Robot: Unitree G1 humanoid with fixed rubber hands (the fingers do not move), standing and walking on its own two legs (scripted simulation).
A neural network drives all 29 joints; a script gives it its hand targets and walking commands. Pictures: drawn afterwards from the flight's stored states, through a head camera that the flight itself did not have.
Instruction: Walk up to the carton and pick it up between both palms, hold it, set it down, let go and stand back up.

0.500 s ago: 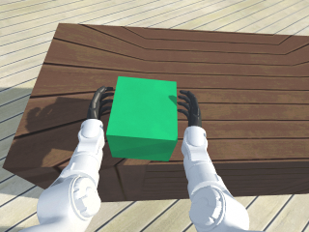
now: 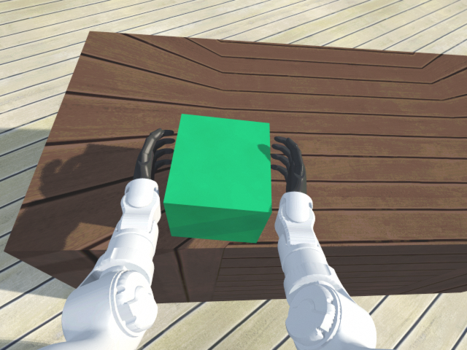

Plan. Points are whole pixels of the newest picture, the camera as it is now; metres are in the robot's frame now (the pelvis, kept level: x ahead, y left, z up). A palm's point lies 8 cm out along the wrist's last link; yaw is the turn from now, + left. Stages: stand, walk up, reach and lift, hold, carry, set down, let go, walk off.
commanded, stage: reach and lift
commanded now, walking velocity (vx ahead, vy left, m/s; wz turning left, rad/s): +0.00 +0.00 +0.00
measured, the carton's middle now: (219, 180) +0.44 +0.03 -0.02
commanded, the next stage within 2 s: none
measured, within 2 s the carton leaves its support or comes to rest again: leaves its support in 0.82 s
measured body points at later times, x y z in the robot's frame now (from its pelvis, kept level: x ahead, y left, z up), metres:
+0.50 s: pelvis +0.00 +0.00 +0.00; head +0.10 +0.02 +0.44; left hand +0.44 +0.16 +0.02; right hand +0.42 -0.11 +0.03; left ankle +0.00 +0.13 -0.74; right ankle -0.04 -0.11 -0.74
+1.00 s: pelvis -0.01 +0.00 +0.00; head +0.08 +0.03 +0.44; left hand +0.43 +0.16 +0.03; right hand +0.41 -0.11 +0.04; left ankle +0.00 +0.13 -0.74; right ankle -0.04 -0.11 -0.74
